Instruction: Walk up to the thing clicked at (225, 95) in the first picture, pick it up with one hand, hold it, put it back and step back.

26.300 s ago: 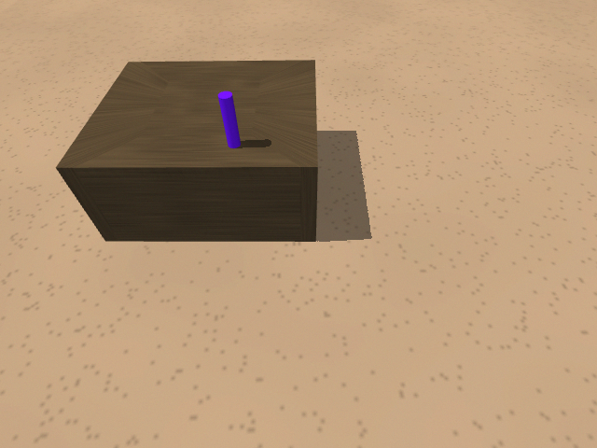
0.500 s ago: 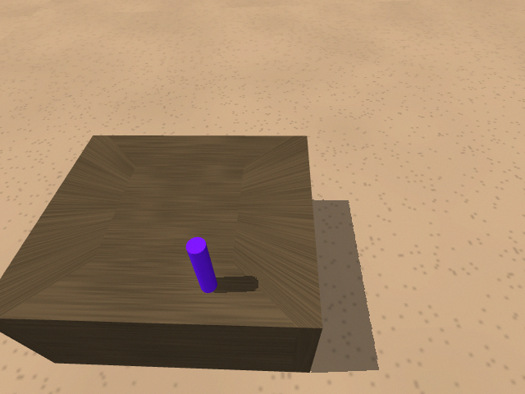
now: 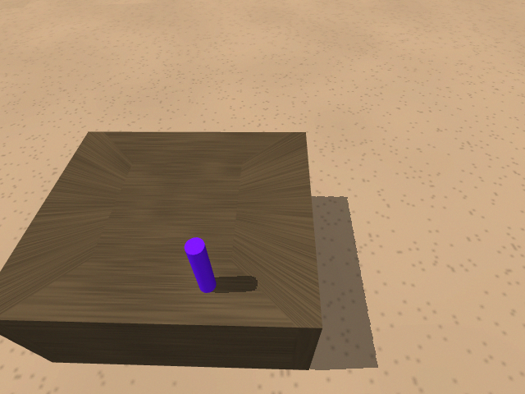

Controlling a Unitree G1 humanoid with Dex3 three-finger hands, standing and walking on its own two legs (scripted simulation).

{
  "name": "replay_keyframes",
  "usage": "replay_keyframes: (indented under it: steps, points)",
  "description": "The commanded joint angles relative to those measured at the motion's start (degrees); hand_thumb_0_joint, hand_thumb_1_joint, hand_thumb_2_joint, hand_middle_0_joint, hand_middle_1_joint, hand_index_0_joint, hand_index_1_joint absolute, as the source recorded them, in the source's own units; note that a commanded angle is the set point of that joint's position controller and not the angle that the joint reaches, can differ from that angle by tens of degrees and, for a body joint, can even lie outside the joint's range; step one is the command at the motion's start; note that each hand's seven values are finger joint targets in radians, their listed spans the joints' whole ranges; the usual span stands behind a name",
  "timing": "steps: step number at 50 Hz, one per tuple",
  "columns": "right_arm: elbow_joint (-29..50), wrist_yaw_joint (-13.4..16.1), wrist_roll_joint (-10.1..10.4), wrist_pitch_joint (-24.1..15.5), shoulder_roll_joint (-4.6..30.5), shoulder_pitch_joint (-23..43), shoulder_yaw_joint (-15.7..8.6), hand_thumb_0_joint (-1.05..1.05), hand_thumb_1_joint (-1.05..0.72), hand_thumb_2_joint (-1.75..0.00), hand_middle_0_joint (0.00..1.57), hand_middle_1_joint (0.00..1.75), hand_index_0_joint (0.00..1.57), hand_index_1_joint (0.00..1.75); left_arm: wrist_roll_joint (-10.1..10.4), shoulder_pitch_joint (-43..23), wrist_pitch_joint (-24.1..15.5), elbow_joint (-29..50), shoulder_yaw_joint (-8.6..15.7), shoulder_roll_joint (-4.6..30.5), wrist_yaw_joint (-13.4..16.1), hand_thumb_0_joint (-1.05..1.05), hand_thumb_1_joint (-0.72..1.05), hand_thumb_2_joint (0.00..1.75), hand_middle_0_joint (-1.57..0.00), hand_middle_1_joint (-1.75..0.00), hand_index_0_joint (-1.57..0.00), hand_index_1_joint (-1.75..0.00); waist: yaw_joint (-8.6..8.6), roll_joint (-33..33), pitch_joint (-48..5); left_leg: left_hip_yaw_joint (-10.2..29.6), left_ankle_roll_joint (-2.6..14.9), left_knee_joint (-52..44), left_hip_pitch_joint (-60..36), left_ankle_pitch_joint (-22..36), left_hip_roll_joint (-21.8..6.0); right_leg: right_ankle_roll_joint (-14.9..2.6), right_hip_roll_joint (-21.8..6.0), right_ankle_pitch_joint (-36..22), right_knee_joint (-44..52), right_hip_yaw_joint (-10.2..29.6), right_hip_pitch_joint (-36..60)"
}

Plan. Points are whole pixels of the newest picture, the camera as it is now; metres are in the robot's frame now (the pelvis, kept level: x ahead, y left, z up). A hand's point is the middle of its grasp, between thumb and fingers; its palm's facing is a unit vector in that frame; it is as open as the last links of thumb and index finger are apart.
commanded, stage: stand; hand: left
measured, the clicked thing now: (201, 267) +0.46 +0.20 -0.26
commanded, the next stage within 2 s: step back in 0.94 s
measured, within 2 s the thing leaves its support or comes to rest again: neither
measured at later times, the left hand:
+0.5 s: hand out of the picture +0.07 +0.25 -0.16, palm faces -0.02 -0.94 -0.34, open 7.4 cm
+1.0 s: hand out of the picture +0.07 +0.25 -0.16, palm faces +0.01 -0.94 -0.34, open 7.4 cm
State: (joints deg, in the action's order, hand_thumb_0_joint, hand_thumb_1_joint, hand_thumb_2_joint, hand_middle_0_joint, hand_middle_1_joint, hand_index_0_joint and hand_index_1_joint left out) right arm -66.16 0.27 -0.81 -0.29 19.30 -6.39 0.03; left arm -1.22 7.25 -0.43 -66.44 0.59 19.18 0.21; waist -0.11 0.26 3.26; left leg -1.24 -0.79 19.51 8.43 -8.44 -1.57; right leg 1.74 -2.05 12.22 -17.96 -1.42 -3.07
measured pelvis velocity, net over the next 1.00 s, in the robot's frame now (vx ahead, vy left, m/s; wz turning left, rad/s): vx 0.00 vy -0.01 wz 0.01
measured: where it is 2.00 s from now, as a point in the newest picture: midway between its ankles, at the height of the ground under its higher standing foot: outside the picture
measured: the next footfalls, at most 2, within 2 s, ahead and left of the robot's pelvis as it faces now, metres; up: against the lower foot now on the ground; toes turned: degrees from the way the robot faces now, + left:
left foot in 1.54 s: -0.10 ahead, +0.12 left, +0.00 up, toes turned +3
right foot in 1.90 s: -0.15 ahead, -0.12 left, +0.00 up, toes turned +3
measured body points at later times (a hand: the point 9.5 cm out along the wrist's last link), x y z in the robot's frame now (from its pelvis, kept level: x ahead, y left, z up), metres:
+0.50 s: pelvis +0.01 +0.00 +0.00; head +0.02 +0.00 +0.45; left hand +0.07 +0.30 -0.14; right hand +0.08 -0.30 -0.14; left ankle +0.03 +0.13 -0.75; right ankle -0.03 -0.14 -0.75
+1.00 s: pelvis +0.00 -0.01 +0.00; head +0.02 +0.00 +0.45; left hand +0.07 +0.30 -0.14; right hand +0.08 -0.31 -0.14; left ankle +0.03 +0.13 -0.75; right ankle -0.03 -0.14 -0.75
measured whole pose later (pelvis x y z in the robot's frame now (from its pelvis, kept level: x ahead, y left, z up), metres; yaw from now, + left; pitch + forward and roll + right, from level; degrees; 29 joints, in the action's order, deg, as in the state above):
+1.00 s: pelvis +0.00 -0.01 +0.00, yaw +1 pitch -2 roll +0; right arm -63.8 -0.4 0.1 0.4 19.9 -5.0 -0.5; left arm -0.3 6.6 0.1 -63.2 1.9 19.8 0.0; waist -0.5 0.3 4.2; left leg -0.4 -1.0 22.3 10.7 -9.7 -1.9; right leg 1.2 -1.7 13.7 -20.5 -2.1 -4.9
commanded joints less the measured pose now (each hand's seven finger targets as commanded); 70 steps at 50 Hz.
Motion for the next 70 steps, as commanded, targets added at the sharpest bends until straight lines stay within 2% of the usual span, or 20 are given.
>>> replay_keyframes:
  steps: [1, 13, 21, 28, 35, 46, 47, 50, 52, 55, 58, 59, 60, 61, 62, 63, 64, 65, 67, 70]
  points:
    - [3.2, 0.6, 0.0, -1.3, 12.2, 2.2, -2.2, 0.0, -0.9, -0.9, 0.2, 0.3, 0.2, 0.3, 0.4, -1.7, -1.1, 3.1, 1.9, 11.8, 0.7, 0.0, 0.9, 0.9, -0.2, -0.3, -0.2, -0.3, -0.07, 0.1, -4.0, 5.4, 1.76, -2.6, -3.5, 6.9, -6.0, -1.95, -5.9, -7.2, 3.2, 4.5, -2.4]
    - [3.5, 0.6, 0.0, -1.3, 12.1, 2.6, -2.2, 0.0, -0.9, -0.9, 0.2, 0.3, 0.2, 0.3, 0.4, -2.0, -1.1, 3.9, 2.1, 12.2, 0.7, 0.0, 0.9, 0.9, -0.2, -0.3, -0.2, -0.3, -0.05, 0.2, -4.0, 5.3, 1.74, -2.6, -3.3, 8.9, -6.1, -1.97, -5.9, -8.3, 3.1, 4.0, -2.0]
    - [3.6, 0.4, 0.1, -1.2, 12.1, 2.7, -2.2, 0.0, -0.9, -0.9, 0.2, 0.3, 0.2, 0.3, 0.3, -2.0, -1.0, 4.1, 2.1, 12.0, 0.6, 0.0, 0.9, 0.9, -0.2, -0.3, -0.2, -0.3, -0.34, 0.1, -2.8, 5.6, 1.58, -3.3, -2.5, 4.4, -5.7, -2.12, -5.9, -6.0, 3.9, 4.1, -2.7]
    - [3.8, 0.5, 0.1, -1.5, 12.1, 3.0, -2.3, 0.0, -0.9, -0.9, 0.2, 0.3, 0.2, 0.3, 0.4, -1.7, -1.2, 4.6, 2.2, 12.3, 0.6, 0.0, 0.9, 0.9, -0.2, -0.3, -0.2, -0.3, 0.02, 0.3, -5.3, 5.3, 1.77, -1.8, -4.7, 11.2, -6.3, -2.29, -6.2, -10.9, 2.8, 4.0, -1.3]
    - [4.0, 0.5, 0.1, -1.2, 12.2, 2.6, -2.2, 0.0, -0.9, -0.9, 0.2, 0.3, 0.2, 0.3, 0.4, -1.7, -1.0, 4.7, 2.3, 12.3, 0.7, 0.0, 0.9, 0.9, -0.2, -0.3, -0.2, -0.3, -0.09, 0.3, -3.8, 5.3, 1.64, -2.6, -3.1, 8.1, -6.0, -2.21, -6.1, -8.4, 3.4, 3.9, -1.6]
    - [4.3, 0.4, 0.1, -1.3, 12.2, 2.6, -2.1, 0.0, -0.9, -0.9, 0.2, 0.3, 0.2, 0.3, 0.5, -1.5, -1.2, 5.1, 2.2, 12.4, 0.6, 0.0, 0.9, 0.9, -0.2, -0.3, -0.2, -0.3, -0.16, 0.0, -3.8, 5.3, 1.79, -2.2, -3.8, 9.4, -6.1, -2.15, -6.1, -9.3, 3.6, 4.0, -2.2]
    - [5.3, 0.0, 0.8, -0.3, 15.7, 4.3, -3.7, 0.0, -0.9, -0.9, 0.2, 0.3, 0.2, 0.3, 1.4, -2.9, -0.5, 5.8, 4.9, 16.3, 0.8, 0.0, 0.9, 0.9, -0.2, -0.3, -0.2, -0.3, -0.39, -0.3, 2.6, 6.3, 3.37, 3.1, 1.5, 18.0, -5.4, -2.59, -4.8, -16.2, -1.8, 4.0, -6.5]
    - [7.4, -0.2, 1.5, 0.5, 15.2, 2.7, -4.3, 0.0, -0.9, -0.9, 0.2, 0.3, 0.2, 0.3, 1.6, -1.1, 0.0, 8.4, 5.1, 14.6, 1.0, 0.0, 0.9, 0.9, -0.2, -0.3, -0.2, -0.3, -0.67, 1.4, -4.7, 6.5, 5.94, 6.8, 0.2, 22.4, -6.6, -4.02, -3.8, -15.6, -7.9, 2.6, -5.2]
    - [8.8, -0.3, 1.2, 1.0, 16.0, 2.4, -5.2, 0.0, -0.9, -0.9, 0.2, 0.3, 0.2, 0.3, 1.4, -1.7, 0.6, 10.0, 5.1, 13.3, 0.9, 0.0, 0.9, 0.9, -0.2, -0.3, -0.2, -0.3, -1.12, 3.8, -7.7, 8.3, 7.7, 6.0, 1.7, 20.0, -8.3, -4.39, -2.2, -10.9, -12.6, 1.6, -5.4]
    - [11.2, -0.3, 0.9, 1.7, 17.1, 4.0, -6.1, 0.0, -0.9, -0.9, 0.2, 0.3, 0.2, 0.3, 1.1, -0.1, 1.4, 11.3, 4.9, 12.2, 0.7, 0.0, 0.9, 0.9, -0.2, -0.3, -0.2, -0.3, -0.44, 7.8, -8.6, 11.8, 11.17, 5.0, 4.7, 16.5, -11.2, -4.49, 0.5, -2.2, -20.1, 1.0, -6.8]
    - [14.4, -0.2, 0.5, 2.3, 17.6, 6.7, -6.6, 0.0, -0.9, -0.9, 0.2, 0.3, 0.2, 0.3, 0.6, 4.6, 1.8, 11.3, 5.5, 12.3, 0.6, 0.0, 0.9, 0.9, -0.2, -0.3, -0.2, -0.3, 1.59, 9.8, -10.3, 12.8, 13.04, 8.5, 9.1, 12.7, -12.2, -5.18, 1.2, 4.9, -24.0, 1.4, -6.1]
    - [15.3, -0.2, 0.7, 2.7, 16.7, 7.8, -6.5, 0.0, -0.9, -0.9, 0.2, 0.3, 0.2, 0.3, 0.3, 5.9, 1.8, 11.1, 5.9, 12.9, 0.5, 0.0, 0.9, 0.9, -0.2, -0.3, -0.2, -0.3, 2.53, 7.6, -9.8, 11.5, 11.94, 12.8, 11.8, 8.4, -10.0, -6.24, -0.6, 4.4, -21.4, 3.5, -6.4]
    - [16.3, -0.2, 1.0, 3.0, 15.1, 8.5, -6.2, 0.0, -0.9, -0.9, 0.2, 0.3, 0.2, 0.3, 0.0, 5.4, 1.6, 11.7, 6.4, 15.3, 0.5, 0.0, 0.9, 0.9, -0.2, -0.3, -0.2, -0.3, 3.21, 0.4, -6.6, 8.6, 8.3, 20.6, 15.8, 0.0, -3.2, -9.0, -6.4, 1.8, -11.5, 10.7, -9.2]
    - [16.9, 0.1, 1.2, 3.3, 11.9, 8.6, -5.4, 0.0, -0.9, -0.9, 0.2, 0.3, 0.2, 0.3, -0.5, 3.5, 1.2, 12.9, 7.6, 20.2, 0.4, 0.0, 0.9, 0.9, -0.2, -0.3, -0.2, -0.3, 3.96, -12.7, -2.9, 3.4, 3.28, 35.8, 19.0, -18.3, 8.2, -13.87, -17.8, -3.5, 2.2, 25.0, -14.0]
    - [17.3, 0.5, 0.3, 4.0, 12.0, 5.6, -5.5, 0.0, -0.9, -0.9, 0.2, 0.3, 0.2, 0.3, -1.5, -0.2, 0.7, 16.0, 8.1, 23.4, 0.6, 0.0, 0.9, 0.9, -0.2, -0.3, -0.2, -0.3, 2.92, -13.3, -1.3, 9.7, 2.57, 46.5, 19.9, -27.1, 8.0, -19.28, -23.8, -5.9, 3.6, 32.0, -18.9]
    - [16.2, 0.6, 0.6, 4.2, 14.0, 2.9, -6.1, 0.0, -0.9, -0.9, 0.2, 0.3, 0.2, 0.3, -1.2, -3.7, 0.6, 17.3, 8.0, 21.9, 1.0, 0.0, 0.9, 0.9, -0.2, -0.3, -0.2, -0.3, 0.69, -8.5, -1.3, 12.9, 2.55, 52.3, 18.4, -24.7, 7.0, -18.57, -22.4, -6.4, 2.0, 27.6, -20.8]
    - [15.2, 0.5, 1.4, 4.2, 14.1, -0.9, -6.4, 0.0, -0.9, -0.9, 0.2, 0.3, 0.2, 0.3, -1.0, -6.7, 0.6, 18.2, 7.6, 19.5, 1.1, 0.0, 0.9, 0.9, -0.2, -0.3, -0.2, -0.3, -1.63, -4.9, -2.2, 13.2, 2.4, 53.5, 19.0, -21.1, 7.5, -16.02, -17.8, -8.2, -0.7, 20.2, -17.6]
    - [14.4, 0.6, 1.5, 4.0, 14.3, -3.3, -6.6, 0.0, -0.9, -0.9, 0.2, 0.3, 0.2, 0.3, -1.3, -9.1, 0.6, 18.7, 7.3, 18.3, 1.2, 0.0, 0.9, 0.9, -0.2, -0.3, -0.2, -0.3, -3.1, -6.0, -3.0, 11.8, 1.85, 53.7, 19.1, -18.9, 7.0, -14.45, -14.9, -8.8, -2.0, 15.8, -15.9]
    - [14.6, 0.6, 1.2, 3.4, 15.1, -4.1, -6.2, 0.0, -0.9, -0.9, 0.2, 0.3, 0.2, 0.3, -1.3, -8.0, 0.2, 19.8, 7.0, 16.9, 1.5, 0.0, 0.9, 0.9, -0.2, -0.3, -0.2, -0.3, -1.62, -7.4, -5.3, 10.4, 0.92, 50.7, 18.9, -18.7, 5.3, -13.65, -13.9, -14.8, -5.6, 13.0, -10.2]
    - [16.5, 0.6, 0.4, 3.2, 13.8, -0.6, -5.2, 0.0, -0.9, -0.9, 0.2, 0.3, 0.2, 0.3, -1.2, -1.2, 0.5, 19.4, 6.9, 15.7, 2.2, 0.0, 0.9, 0.9, -0.2, -0.3, -0.2, -0.3, 2.68, -8.1, -6.5, 8.3, 0.09, 38.5, 21.1, -21.3, 4.0, -14.44, -14.6, -20.9, -9.4, 12.1, -0.5]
